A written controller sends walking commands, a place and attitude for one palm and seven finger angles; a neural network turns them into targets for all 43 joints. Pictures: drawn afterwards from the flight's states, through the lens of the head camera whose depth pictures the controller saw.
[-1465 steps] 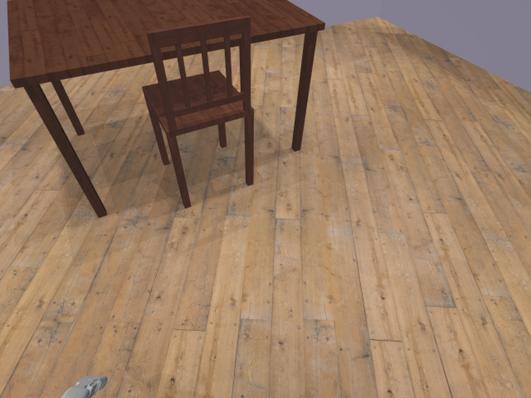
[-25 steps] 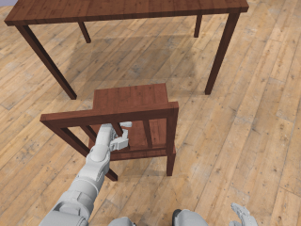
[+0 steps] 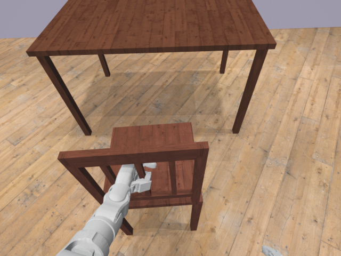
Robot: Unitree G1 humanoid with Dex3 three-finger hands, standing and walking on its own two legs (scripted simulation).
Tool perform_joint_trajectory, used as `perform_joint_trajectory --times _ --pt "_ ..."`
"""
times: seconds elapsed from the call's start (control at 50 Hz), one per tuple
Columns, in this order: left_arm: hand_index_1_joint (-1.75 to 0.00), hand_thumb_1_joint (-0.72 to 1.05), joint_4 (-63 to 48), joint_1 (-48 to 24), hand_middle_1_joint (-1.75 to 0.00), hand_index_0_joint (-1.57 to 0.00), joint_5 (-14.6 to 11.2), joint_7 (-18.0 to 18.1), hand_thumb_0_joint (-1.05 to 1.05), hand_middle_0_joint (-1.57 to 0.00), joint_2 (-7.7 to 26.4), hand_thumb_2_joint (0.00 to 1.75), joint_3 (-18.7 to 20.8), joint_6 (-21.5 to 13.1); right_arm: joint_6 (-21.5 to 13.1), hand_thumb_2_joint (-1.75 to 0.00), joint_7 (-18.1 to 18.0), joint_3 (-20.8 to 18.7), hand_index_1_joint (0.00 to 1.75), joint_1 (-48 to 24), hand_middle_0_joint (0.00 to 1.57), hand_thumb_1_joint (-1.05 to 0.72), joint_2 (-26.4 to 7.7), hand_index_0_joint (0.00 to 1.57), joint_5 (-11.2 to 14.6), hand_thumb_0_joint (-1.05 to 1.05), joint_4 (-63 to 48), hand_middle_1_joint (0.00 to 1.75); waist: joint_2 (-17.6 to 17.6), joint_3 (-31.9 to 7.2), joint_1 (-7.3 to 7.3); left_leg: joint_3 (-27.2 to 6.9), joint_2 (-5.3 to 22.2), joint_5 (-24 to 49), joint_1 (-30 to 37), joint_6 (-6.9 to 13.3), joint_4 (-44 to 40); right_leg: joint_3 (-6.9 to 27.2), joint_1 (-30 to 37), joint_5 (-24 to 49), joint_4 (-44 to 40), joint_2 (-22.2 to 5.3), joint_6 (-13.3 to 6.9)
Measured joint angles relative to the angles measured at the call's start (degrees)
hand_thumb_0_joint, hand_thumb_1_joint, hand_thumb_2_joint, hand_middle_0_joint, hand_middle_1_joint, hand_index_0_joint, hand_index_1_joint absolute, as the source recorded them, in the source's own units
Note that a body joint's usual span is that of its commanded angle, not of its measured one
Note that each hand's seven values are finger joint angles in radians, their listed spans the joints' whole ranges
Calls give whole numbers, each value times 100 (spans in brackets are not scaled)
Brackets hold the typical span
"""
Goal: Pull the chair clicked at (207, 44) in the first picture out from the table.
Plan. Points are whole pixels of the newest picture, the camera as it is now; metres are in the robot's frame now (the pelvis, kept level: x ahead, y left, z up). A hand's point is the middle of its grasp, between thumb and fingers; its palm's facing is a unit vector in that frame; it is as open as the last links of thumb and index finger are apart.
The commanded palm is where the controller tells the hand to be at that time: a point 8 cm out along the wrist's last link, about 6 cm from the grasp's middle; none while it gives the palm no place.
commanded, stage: stop walking, hand still on the chair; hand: left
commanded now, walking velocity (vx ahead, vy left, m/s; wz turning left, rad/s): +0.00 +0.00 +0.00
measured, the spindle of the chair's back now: (143, 179) +0.34 +0.09 -0.10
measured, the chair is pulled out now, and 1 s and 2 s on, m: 0.54 0.54 0.54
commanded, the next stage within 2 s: open the thumb and straighten the fingers in 0.28 s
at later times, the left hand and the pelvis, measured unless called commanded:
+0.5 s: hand (146, 180) +0.31 +0.08 -0.05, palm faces -0.15 -0.98 -0.14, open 5.3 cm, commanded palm +0.30 +0.13 -0.03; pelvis +0.00 +0.00 +0.00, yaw +1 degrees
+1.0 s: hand (141, 179) +0.32 +0.09 -0.06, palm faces -0.16 -0.97 -0.16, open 16.0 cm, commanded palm +0.30 +0.14 -0.03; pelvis +0.00 +0.02 -0.02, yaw +0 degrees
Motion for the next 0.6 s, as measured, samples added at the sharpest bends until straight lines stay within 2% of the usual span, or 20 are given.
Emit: perform_joint_trajectory --times 0.2,0.38,0.4,0.44,0.52,0.6 --pt "-145 74 -124 -4 -123 -50 23 59 2 -18 4 82 -87 21 22 -90 -7 22 30 -219 20 -90 33 20 -12 1 -128 30 -154 38 37 45 -72 39 0 46 -41 52 -39 22 17 -66 46" --pt "-145 74 -231 41 -124 -50 11 84 2 -18 8 81 -101 21 62 -90 -25 19 30 -164 20 -90 16 20 -3 1 -143 30 -154 40 37 45 -64 54 -46 51 -55 50 -69 56 -31 -57 48" --pt "-145 74 -297 64 -123 -50 18 81 2 -18 17 81 -89 57 68 -90 -25 20 30 -164 20 -90 20 20 -4 1 -140 30 -155 57 29 45 -62 53 -40 49 -52 50 -63 56 -31 -54 46" --pt "-145 73 -428 214 -124 -50 -2 106 2 -19 59 81 -79 65 30 -90 102 20 30 -103 20 -90 13 20 76 1 -122 30 -176 -168 -70 16 -78 30 -277 54 32 25 -291 18 67 -81 49" --pt "-145 63 -886 482 -130 -50 -30 75 2 -27 200 77 77 78 -139 -90 339 5 30 71 20 -90 -25 20 111 1 -149 30 -307 -531 -204 -27 -87 -112 -807 64 387 1 -800 -128 403 -109 43" --pt "-145 39 -1301 593 -136 -50 47 5 1 -37 331 65 63 199 -299 -90 473 -85 30 253 20 -90 -155 20 78 1 -223 30 -325 -695 -223 -35 -76 -255 -1172 66 715 7 -1128 -215 642 -112 43"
